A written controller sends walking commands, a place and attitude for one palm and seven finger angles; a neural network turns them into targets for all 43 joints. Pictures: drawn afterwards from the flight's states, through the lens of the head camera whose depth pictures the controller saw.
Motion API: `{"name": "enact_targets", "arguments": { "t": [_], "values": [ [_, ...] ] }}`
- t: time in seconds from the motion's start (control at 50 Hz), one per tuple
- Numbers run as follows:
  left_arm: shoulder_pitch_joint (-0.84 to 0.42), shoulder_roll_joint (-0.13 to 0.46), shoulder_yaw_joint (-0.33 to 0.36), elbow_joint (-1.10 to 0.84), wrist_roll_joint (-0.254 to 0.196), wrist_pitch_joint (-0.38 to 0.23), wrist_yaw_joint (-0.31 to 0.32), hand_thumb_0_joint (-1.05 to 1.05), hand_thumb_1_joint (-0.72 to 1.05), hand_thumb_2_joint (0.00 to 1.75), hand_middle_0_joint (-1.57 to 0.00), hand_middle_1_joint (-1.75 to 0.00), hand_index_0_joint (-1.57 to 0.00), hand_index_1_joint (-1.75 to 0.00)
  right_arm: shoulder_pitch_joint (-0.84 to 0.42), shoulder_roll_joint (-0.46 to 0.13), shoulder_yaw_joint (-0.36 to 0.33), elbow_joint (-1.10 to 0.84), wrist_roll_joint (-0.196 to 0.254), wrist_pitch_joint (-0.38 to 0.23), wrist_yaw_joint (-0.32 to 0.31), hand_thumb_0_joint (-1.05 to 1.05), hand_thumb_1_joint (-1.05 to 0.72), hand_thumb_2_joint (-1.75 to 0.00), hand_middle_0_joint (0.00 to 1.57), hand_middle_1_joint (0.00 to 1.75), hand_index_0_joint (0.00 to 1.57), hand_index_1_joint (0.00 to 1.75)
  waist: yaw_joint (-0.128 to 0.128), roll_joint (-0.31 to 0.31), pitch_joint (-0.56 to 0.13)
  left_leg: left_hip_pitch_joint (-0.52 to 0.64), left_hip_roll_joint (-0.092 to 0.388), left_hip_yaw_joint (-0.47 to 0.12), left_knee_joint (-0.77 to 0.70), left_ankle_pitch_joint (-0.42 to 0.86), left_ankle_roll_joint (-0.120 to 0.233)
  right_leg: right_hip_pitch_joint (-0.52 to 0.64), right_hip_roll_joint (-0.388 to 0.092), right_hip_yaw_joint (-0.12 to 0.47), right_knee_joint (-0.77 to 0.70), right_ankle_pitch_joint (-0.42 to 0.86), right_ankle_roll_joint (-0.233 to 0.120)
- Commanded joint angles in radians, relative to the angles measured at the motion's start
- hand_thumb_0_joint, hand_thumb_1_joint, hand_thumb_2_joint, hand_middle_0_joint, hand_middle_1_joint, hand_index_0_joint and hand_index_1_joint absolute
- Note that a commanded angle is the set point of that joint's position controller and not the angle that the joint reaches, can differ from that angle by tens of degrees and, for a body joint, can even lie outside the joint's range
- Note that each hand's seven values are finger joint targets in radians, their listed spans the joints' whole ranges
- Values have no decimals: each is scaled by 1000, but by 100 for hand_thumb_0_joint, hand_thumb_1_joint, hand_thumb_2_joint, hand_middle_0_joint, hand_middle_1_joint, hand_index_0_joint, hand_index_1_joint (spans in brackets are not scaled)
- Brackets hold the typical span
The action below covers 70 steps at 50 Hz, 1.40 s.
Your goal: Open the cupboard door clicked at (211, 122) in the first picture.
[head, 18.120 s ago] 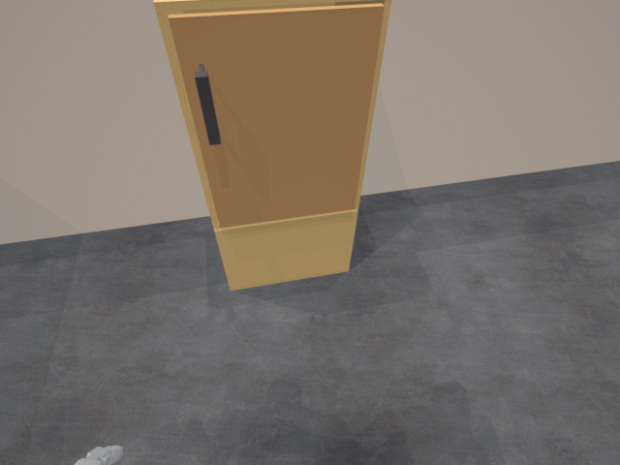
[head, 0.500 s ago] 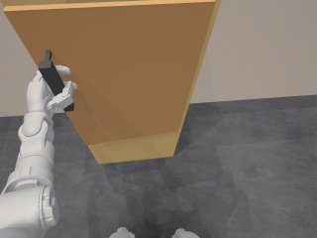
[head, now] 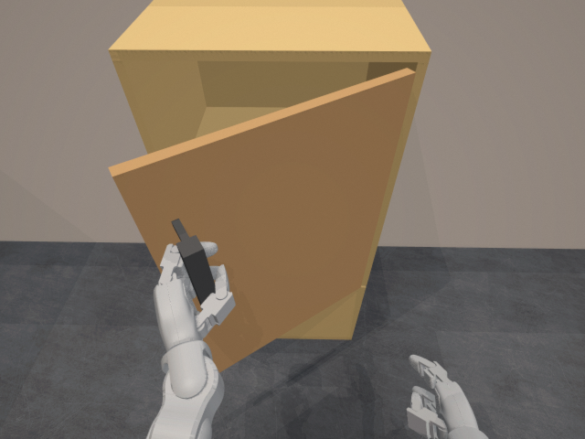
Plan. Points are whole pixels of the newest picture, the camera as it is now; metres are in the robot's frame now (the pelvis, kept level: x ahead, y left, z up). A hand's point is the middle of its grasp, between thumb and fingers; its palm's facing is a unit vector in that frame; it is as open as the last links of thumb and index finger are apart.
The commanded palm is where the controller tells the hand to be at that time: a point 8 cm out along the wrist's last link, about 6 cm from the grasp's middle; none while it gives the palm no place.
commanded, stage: pull the door open along its arc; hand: left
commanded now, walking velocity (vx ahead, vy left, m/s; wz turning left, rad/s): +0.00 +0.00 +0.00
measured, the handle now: (196, 271) +0.32 +0.15 +0.07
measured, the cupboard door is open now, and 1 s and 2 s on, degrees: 34 40 42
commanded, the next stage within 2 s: open thumb and fingers to let go in 0.10 s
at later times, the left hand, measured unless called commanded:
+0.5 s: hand (250, 317) +0.26 +0.07 +0.08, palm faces +0.42 -0.91 +0.00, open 8.1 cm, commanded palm +0.21 +0.11 +0.07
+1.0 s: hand (242, 313) +0.26 +0.08 +0.08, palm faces +0.38 -0.93 +0.00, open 14.1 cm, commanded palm +0.22 +0.12 +0.07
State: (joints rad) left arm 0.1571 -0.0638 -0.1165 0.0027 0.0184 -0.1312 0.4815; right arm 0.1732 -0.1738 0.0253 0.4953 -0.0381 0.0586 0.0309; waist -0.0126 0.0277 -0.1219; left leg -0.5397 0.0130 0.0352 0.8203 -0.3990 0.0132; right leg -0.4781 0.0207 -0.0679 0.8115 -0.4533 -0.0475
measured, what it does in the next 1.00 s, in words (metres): stands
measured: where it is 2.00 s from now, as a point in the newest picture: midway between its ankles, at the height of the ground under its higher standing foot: outside the picture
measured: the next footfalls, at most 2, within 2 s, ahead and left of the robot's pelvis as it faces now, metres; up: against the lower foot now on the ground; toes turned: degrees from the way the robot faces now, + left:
none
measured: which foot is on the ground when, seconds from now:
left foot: down 0.00-1.00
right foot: down 0.00-1.00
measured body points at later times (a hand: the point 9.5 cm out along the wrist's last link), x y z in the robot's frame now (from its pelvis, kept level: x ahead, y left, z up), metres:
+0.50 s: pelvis -0.01 -0.04 +0.00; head -0.01 -0.06 +0.45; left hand +0.23 +0.11 +0.08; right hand +0.16 -0.26 -0.10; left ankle +0.01 +0.11 -0.70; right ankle -0.02 -0.09 -0.70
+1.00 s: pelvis -0.01 -0.01 +0.00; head -0.01 -0.03 +0.45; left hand +0.24 +0.13 +0.08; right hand +0.18 -0.22 -0.09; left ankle +0.01 +0.11 -0.70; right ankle -0.02 -0.09 -0.70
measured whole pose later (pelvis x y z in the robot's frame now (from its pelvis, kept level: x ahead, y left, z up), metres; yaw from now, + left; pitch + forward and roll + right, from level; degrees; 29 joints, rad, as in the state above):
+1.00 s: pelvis -0.01 -0.01 +0.00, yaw +2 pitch +5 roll +0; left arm 0.17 -0.07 -0.23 0.02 0.06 -0.17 0.52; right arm 0.18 -0.19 0.02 0.54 -0.04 0.05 -0.01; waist 0.00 0.04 -0.09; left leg -0.54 0.00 -0.01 0.83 -0.38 0.00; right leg -0.47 0.01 -0.11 0.83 -0.45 -0.06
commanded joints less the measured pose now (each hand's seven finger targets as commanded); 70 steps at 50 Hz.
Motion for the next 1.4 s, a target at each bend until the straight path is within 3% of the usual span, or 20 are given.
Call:
{"name": "enact_targets", "arguments": {
  "t": [0.0, 0.06, 0.12, 0.18, 0.22, 0.28, 0.4, 0.58, 0.62, 0.72, 0.76, 0.82, 0.98, 1.1, 1.12, 1.14, 1.18, 1.22, 1.28, 1.38],
  "values": [
    [63, 28, 15, -329, 40, -48, 51, 0, 90, 90, -40, -135, -40, -135, -59, -105, -36, -157, -9, -14, -18, 0, -90, -90, 20, 30, 20, 30, 28, -67, -140, 135, -12, -34, -90, 288, 2, 112, -12, 33, -134, 424, 20],
    [171, -1, -32, -358, 58, -43, 37, 0, 90, 90, -40, -135, -40, -135, -76, -93, -27, -166, -10, -12, -19, 0, -90, -90, 20, 30, 20, 30, 28, -73, -106, 129, -17, -35, -77, 289, 5, 117, -20, 49, -147, 464, 23],
    [73, -41, -88, -360, 73, -45, 46, 0, 90, 90, -40, -135, -40, -135, -97, -90, -23, -163, -16, -22, -23, 0, -90, -90, 20, 30, 20, 30, 7, -55, -76, 121, -24, -43, -56, 236, 7, 60, -30, 62, -157, 410, 31],
    [-82, -74, -132, -336, 70, -55, 62, 0, 90, 90, -40, -135, -40, -135, -107, -94, -23, -139, -19, -49, -29, 0, -90, -90, 20, 30, 20, 30, -26, -105, -71, 107, -30, -56, -24, 187, 10, 16, -53, 93, -181, 361, 48],
    [-49, -40, -84, -301, 61, -64, 65, 0, 76, 84, -39, -134, -39, -134, -106, -91, -26, -131, -21, -59, -37, 0, -90, -90, 20, 30, 20, 30, -4, -123, -101, 90, -37, -56, -22, 171, 7, 41, -66, 123, -198, 355, 57],
    [-63, -13, -67, -295, 52, -80, 48, 0, 55, 75, -38, -131, -38, -131, -92, -92, -30, -121, -18, -63, -42, 0, -90, -90, 20, 30, 20, 30, 4, -130, -126, 74, -40, -58, -28, 173, 6, 81, -83, 152, -204, 379, 62],
    [-130, -23, -80, -248, 36, -101, 21, 0, 13, 57, -35, -127, -35, -127, -96, -99, -35, -107, -11, -68, -45, 0, -90, -90, 20, 30, 20, 30, -11, -130, -97, 71, -37, -62, -35, 143, 9, 63, -96, 171, -233, 310, 65],
    [-136, -16, -63, -199, 33, -116, 29, 0, -50, 30, -30, -120, -30, -120, -95, -101, -39, -103, -11, -77, -48, 0, -90, -90, 20, 30, 20, 30, -2, -147, -108, 69, -36, -62, -45, 132, 12, 62, -96, 166, -239, 270, 64],
    [-183, -17, -70, -206, 34, -118, 32, 0, -50, 30, -30, -120, -30, -120, -99, -101, -37, -102, -12, -76, -50, 0, -90, -90, 20, 30, 20, 30, -8, -133, -103, 71, -37, -61, -42, 127, 12, 51, -95, 166, -241, 250, 62],
    [-161, -25, -71, -189, 37, -112, 37, 0, -50, 30, -26, -95, -26, -95, -94, -100, -37, -106, -11, -73, -50, 0, -90, -90, 20, 30, 20, 30, 3, -131, -120, 85, -36, -57, -52, 144, 12, 54, -82, 135, -220, 264, 55],
    [-176, -27, -71, -171, 37, -104, 37, 0, -50, 30, -24, -85, -24, -85, -90, -101, -36, -103, -10, -70, -50, 0, -90, -90, 20, 30, 20, 30, -5, -162, -99, 90, -34, -59, -54, 140, 15, 43, -76, 123, -228, 243, 54],
    [-209, -43, -82, -180, 40, -99, 44, 0, -50, 30, -22, -70, -22, -70, -99, -100, -35, -105, -10, -64, -51, 0, -90, -90, 20, 30, 20, 30, -4, -116, -116, 111, -32, -54, -59, 149, 14, 29, -64, 98, -207, 233, 45],
    [-203, -104, -138, -190, 61, -64, 69, 0, -50, 30, -15, -30, -15, -30, -100, -104, -33, -123, -6, -54, -37, 0, -90, -90, 20, 30, 20, 30, -3, -80, -128, 133, -19, -69, -71, 179, 13, -10, -26, 24, -140, 222, 20],
    [-200, -132, -163, -204, 68, -32, 78, 0, -50, 30, -15, -30, -15, -30, -108, -101, -30, -132, -4, -45, -33, 0, -90, -90, 20, 30, 20, 30, 0, -82, -128, 131, -15, -76, -71, 178, 9, -20, -17, 7, -124, 206, 14],
    [-207, -12, -333, -207, 156, -82, -118, 0, -50, 30, -15, -30, -15, -30, -43, -141, -27, -107, 4, -44, -23, 0, -90, -90, 20, 30, 20, 30, -83, -119, -67, 130, -16, -80, -61, 194, 21, -77, -25, 48, -109, 267, 22],
    [-225, 44, -264, -258, 116, -127, -226, 0, -50, 30, -15, -30, -15, -30, -30, -128, -37, -128, 11, -48, -29, 0, -90, -90, 20, 30, 20, 30, -52, -99, -124, 129, -16, -77, -55, 211, 26, -45, -26, 48, -95, 305, 16],
    [-223, 80, -269, -310, 63, -171, -387, 0, -50, 30, -15, -30, -15, -30, -23, -131, -34, -152, 24, -65, -37, 0, -90, -90, 20, 30, 20, 30, -44, -12, -172, 168, -17, -75, -53, 220, 27, -34, -28, 46, -79, 316, 9],
    [-182, 71, -245, -295, -25, -173, -482, 0, -50, 30, -15, -30, -15, -30, -24, -128, -24, -177, 42, -86, -45, 0, -90, -90, 20, 30, 20, 30, -40, -20, -143, 166, -13, -86, -68, 169, 23, -48, -18, 28, -90, 251, 8],
    [-125, 50, -167, -267, -123, -144, -468, 0, -50, 30, -15, -30, -15, -30, -49, -131, -17, -194, 57, -117, -52, 0, -90, -90, 20, 30, 20, 30, -18, -66, -89, 135, -8, -104, -100, 76, 11, -66, -5, 4, -107, 138, 13],
    [32, 77, -116, -324, -75, -129, -363, 0, -50, 30, -15, -30, -15, -30, -36, -131, -21, -221, 46, -133, -28, 0, -90, -90, 20, 30, 20, 30, 20, -61, -109, 125, -3, -99, -119, 97, 6, -41, -4, -5, -84, 142, 9]
  ]
}}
